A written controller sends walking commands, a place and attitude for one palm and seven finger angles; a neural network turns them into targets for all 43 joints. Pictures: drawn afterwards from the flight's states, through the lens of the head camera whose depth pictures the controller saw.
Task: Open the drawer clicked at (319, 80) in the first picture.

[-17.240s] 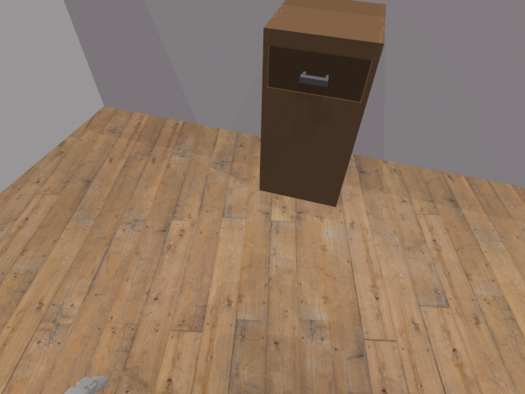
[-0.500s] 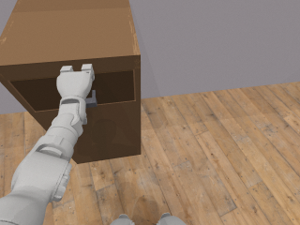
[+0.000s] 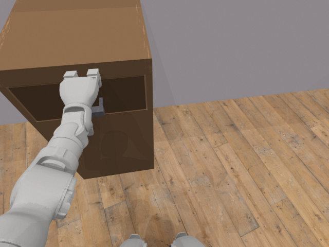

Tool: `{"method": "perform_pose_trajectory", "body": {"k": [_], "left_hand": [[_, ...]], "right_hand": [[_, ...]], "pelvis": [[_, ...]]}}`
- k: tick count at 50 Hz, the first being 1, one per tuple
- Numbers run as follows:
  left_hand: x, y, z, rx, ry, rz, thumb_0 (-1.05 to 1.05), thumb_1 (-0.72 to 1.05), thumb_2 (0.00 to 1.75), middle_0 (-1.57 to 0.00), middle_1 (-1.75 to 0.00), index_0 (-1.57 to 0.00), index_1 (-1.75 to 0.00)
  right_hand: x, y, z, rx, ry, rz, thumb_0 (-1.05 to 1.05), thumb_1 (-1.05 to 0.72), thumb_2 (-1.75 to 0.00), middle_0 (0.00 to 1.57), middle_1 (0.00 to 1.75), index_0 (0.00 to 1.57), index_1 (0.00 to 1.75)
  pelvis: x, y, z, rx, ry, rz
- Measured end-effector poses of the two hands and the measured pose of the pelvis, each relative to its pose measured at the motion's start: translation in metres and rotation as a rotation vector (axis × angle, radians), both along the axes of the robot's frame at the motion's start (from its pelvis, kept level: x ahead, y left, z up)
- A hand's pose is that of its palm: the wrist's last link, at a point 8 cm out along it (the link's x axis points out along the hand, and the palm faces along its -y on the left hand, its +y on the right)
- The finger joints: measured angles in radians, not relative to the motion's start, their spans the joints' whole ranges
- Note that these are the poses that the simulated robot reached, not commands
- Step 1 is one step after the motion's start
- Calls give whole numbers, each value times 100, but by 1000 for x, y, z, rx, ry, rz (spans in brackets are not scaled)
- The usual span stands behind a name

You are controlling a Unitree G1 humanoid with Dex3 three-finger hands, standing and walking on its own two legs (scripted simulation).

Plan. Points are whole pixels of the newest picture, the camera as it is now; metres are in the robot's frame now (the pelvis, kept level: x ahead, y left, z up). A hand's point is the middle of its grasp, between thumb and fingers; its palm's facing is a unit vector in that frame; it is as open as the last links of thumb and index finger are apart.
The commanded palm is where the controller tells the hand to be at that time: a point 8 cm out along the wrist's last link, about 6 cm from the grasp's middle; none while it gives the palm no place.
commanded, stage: move the hooked fingers above the handle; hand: left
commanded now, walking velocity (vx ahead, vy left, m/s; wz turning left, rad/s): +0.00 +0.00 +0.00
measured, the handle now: (86, 107) +0.53 +0.20 -0.03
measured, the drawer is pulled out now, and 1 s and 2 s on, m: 0.00 0.00 0.00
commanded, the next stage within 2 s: lower the fingers behind the handle in 0.92 s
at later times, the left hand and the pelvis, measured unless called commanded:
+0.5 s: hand (86, 103) +0.49 +0.18 +0.04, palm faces +0.04 +0.00 -1.00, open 13.6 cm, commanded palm +0.47 +0.22 +0.06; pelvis +0.00 +0.00 +0.00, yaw +0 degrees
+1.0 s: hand (86, 103) +0.49 +0.18 +0.04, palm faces +0.04 +0.00 -1.00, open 13.6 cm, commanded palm +0.48 +0.22 +0.06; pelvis +0.01 +0.00 +0.00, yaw +0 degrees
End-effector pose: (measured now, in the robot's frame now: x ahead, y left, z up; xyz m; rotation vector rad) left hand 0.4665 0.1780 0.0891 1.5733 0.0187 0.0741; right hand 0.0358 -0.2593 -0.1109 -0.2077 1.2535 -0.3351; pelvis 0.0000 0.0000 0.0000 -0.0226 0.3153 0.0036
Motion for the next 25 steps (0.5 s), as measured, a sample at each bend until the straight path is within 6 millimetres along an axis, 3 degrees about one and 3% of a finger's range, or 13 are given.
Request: {"method": "perform_pose_trajectory", "body": {"k": [25], "left_hand": [[0, 1, 0, -2, -1, -6, 0, -49, 30, -37, -128, -34, -127]], "right_hand": [[7, -1, 1, 7, -5, 1, 1, -90, -90, 20, 30, 21, 30]], "pelvis": [[4, -1, 2, 1, 0, -3]]}}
